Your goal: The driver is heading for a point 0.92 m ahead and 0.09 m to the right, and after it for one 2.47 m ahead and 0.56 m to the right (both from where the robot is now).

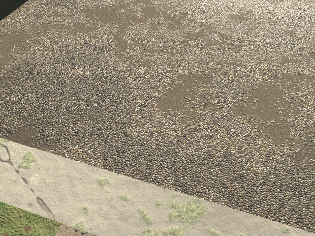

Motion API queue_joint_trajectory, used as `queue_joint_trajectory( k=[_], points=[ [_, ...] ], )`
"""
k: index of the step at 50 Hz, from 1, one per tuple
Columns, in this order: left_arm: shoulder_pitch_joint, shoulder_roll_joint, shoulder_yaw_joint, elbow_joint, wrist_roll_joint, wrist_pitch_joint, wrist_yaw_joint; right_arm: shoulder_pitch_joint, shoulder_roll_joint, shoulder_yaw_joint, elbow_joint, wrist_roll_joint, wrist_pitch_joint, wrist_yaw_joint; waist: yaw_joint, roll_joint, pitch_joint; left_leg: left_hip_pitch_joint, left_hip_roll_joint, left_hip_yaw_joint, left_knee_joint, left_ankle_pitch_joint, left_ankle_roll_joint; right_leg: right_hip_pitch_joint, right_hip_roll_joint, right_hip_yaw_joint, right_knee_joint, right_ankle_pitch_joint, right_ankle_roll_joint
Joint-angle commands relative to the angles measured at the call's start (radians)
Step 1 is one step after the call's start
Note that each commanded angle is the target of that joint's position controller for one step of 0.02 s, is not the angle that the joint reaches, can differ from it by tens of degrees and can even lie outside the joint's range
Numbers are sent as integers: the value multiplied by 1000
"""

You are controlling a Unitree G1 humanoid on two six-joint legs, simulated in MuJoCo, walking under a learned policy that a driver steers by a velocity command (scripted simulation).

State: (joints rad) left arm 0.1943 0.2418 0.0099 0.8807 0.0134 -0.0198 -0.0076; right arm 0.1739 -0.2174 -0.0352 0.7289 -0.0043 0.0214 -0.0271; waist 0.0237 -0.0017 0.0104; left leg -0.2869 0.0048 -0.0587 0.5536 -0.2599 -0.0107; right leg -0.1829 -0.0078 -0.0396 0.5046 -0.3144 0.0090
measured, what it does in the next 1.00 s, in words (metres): walks ahead: left foot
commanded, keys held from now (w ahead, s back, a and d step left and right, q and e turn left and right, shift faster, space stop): no key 0.16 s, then w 0.84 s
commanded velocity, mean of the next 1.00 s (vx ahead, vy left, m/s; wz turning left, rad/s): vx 0.31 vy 0.00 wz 0.01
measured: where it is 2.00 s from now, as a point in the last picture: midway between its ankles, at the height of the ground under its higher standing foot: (159, 231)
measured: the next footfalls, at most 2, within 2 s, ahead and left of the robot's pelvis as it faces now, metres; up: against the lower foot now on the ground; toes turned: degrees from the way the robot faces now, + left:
left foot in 0.62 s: +0.20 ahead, +0.13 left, +0.00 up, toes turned +1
right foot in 1.12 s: +0.50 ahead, -0.09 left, +0.00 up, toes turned -4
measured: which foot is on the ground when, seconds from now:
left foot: down 0.00-0.46, up 0.48-0.60, down 0.62-1.00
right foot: down 0.00-0.62, up 0.64-1.00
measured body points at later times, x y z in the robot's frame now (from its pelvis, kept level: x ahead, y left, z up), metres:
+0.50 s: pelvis +0.07 +0.00 -0.01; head +0.08 +0.01 +0.44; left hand +0.05 +0.26 -0.16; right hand +0.14 -0.26 -0.14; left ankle +0.04 +0.12 -0.71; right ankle -0.03 -0.12 -0.73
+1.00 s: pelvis +0.25 +0.04 +0.00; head +0.27 +0.04 +0.45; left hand +0.42 +0.27 -0.11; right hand +0.16 -0.19 -0.15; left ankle +0.16 +0.13 -0.73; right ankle +0.43 -0.12 -0.69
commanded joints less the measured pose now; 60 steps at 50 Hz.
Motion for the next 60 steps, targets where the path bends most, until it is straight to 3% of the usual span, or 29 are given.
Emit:
queue_joint_trajectory(
  k=[1, 8, 9, 12, 15, 19, 22, 25, 26, 28, 30, 31, 32, 33, 34, 36, 38, 40, 43, 46, 52, 53, 54, 55, 56, 57, 58, 59, 60],
  points=[
    [19, 107, 25, -27, -5, -3, 13, 4, -125, -33, -37, 3, -16, -6, -3, 35, -60, 116, 64, -71, -55, 358, 61, -42, -39, 33, -62, 202, -8],
    [35, 111, 29, 31, -9, 12, 32, 8, -116, -32, 29, 3, -19, -8, 1, 15, -45, 112, 49, -54, -64, 354, 59, -22, -39, 31, -67, 190, -2],
    [53, 98, 26, 47, -7, 15, 33, 27, -103, -29, 51, 2, -18, -9, 3, 15, -64, 122, 40, -44, -76, 262, 57, -12, -32, 21, -78, 118, -1],
    [47, 113, 32, 62, -20, 20, 39, 43, -132, -42, 84, 14, -11, -16, -9, 7, 29, 45, 4, -27, -91, -207, 79, -100, -8, 8, -64, -197, -38],
    [67, 108, 32, 59, -25, -6, 43, 55, -126, -42, 100, 19, -38, -16, -9, 30, 122, -46, 26, -73, -119, -377, 115, -162, -30, 51, -48, -303, -85],
    [145, 122, 39, 78, -38, -59, 26, 55, -108, -37, 121, 31, -93, 7, 13, -11, 102, -88, 23, -72, -38, -232, 136, -85, -67, 138, -48, -223, -148],
    [286, 191, 66, 125, -46, -65, 21, -13, -77, -30, 99, 28, -126, 23, 52, -140, 58, -295, -29, 71, 214, 83, 89, 189, -231, 382, -122, 63, -242],
    [367, 152, 59, 141, -40, -45, 19, -139, -53, -21, 53, 37, -137, 35, 91, -158, 130, -592, 18, 73, 372, -381, 84, 352, -378, 506, -146, 336, -295],
    [367, 145, 57, 135, -36, -35, 21, -159, -49, -17, 44, 46, -136, 41, 91, -132, 135, -604, 47, 67, 343, -379, 87, 357, -380, 477, -152, 322, -276],
    [246, 170, 60, 92, -32, -11, 28, -69, -70, -28, 82, 52, -130, 50, 18, -140, 96, -310, 33, 109, 136, -148, 86, 177, -298, 322, -160, 336, -202],
    [133, 197, 70, 66, -35, 0, 29, 249, -107, -65, 216, 34, -107, 45, -153, -121, -30, 302, -86, 199, 36, 222, 84, -156, -154, 119, 23, 558, -128],
    [110, 172, 65, 55, -28, -9, 32, 395, -158, -90, 255, 24, -89, 31, -228, -1, -109, 491, 1, 63, 11, 161, 114, -290, -90, 44, 275, 489, -69],
    [166, 41, 34, 30, -16, -21, 38, 423, -250, -90, 242, 3, -78, 19, -167, 293, -191, 505, 305, -429, -200, 132, 243, -374, 27, 46, 647, -185, -13],
    [167, 63, 48, 21, -54, -38, 43, 391, -203, -68, 230, -4, -87, 30, -156, 207, -159, 436, 397, -682, -320, -41, 337, -468, 66, 195, 808, -265, -22],
    [135, 80, 57, 5, -79, -51, 45, 280, -158, -50, 204, 12, -89, 32, -112, 127, 5, 348, 395, -581, -326, -121, 325, -571, 3, 188, 855, -216, -39],
    [130, 78, 65, 14, -64, -59, 47, 179, -100, -28, 181, 7, -97, 40, -66, 63, 78, 239, 282, -353, -328, -55, 246, -565, -79, 152, 786, -43, -66],
    [186, 75, 76, 40, -58, -47, 39, 196, -49, -12, 203, -13, -99, 42, -32, 106, 53, 204, 200, -201, -322, 121, 213, -484, -103, 126, 710, 58, -69],
    [168, 56, 80, 34, -51, -32, 32, 252, -51, -7, 231, -12, -100, 34, -22, 84, 55, 191, 193, -152, -325, 252, 229, -492, -101, 94, 661, 80, -55],
    [18, 25, 67, -31, -39, -19, 34, 291, -89, -14, 260, -7, -102, 12, -32, 45, 98, 184, 211, -127, -339, 323, 232, -561, -111, 86, 465, 185, -23],
    [-82, -10, 50, -73, -30, -20, 19, 300, -90, -12, 276, -2, -93, -2, -48, 75, 97, 147, 192, -59, -302, 408, 209, -512, -91, 54, 269, 325, -30],
    [-233, 17, 55, -162, -34, -22, -17, 380, -88, -17, 329, 24, -82, -4, -76, 61, 135, 159, 230, -48, -245, 455, 196, -459, -47, 24, 157, 295, -92],
    [-208, 14, 55, -159, -29, -23, -25, 381, -89, -19, 337, 26, -73, -3, -63, 89, 108, 200, 242, -43, -216, 494, 186, -422, -44, 23, 150, 256, -110],
    [-147, 43, 58, -150, 53, -8, -20, 323, -105, -17, 277, -28, -68, -6, -42, 126, 89, 214, 179, -8, -177, 585, 176, -354, 5, -63, 117, 140, -122],
    [-55, 46, 68, -117, 49, -14, -10, 332, -104, -17, 282, -32, -60, -14, -21, 124, 38, 201, 160, -1, -55, 701, 165, -192, 39, -70, 104, 126, -133],
    [165, 67, 82, -55, 30, -24, -5, 326, -114, -18, 282, -19, -55, -21, 89, 83, -61, 134, 124, 45, 169, 723, 135, 60, 53, -33, 55, 183, -158],
    [348, 157, 99, -36, 20, -40, 0, 382, -95, -15, 262, 1, -48, -20, 136, -77, -227, -45, 32, 124, 583, 364, 84, 333, -211, 289, 21, 266, -207],
    [358, 212, 103, -32, -33, -33, -12, 469, -52, -14, 241, 12, -39, -11, 85, -203, -392, -281, -117, 41, 863, -313, 60, 501, -413, 698, -165, 84, -294],
    [280, 165, 95, -28, -50, -13, -11, 379, -130, -43, 232, -6, -28, -12, 73, -137, -288, -365, -65, -58, 898, -216, 75, 376, -362, 670, -215, -117, -255],
    [171, 103, 75, -40, -16, -6, -3, 292, -124, -45, 204, 7, -26, -16, 48, -130, -120, -391, -38, -33, 889, -146, 75, 220, -341, 537, -241, -95, -223]
  ],
)
Velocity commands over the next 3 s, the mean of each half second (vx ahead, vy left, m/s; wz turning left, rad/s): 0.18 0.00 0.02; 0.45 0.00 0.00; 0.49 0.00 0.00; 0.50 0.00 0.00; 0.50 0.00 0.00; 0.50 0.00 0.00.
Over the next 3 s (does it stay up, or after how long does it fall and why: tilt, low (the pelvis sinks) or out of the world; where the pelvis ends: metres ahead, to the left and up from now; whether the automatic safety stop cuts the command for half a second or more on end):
stays up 0.53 0.05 -0.01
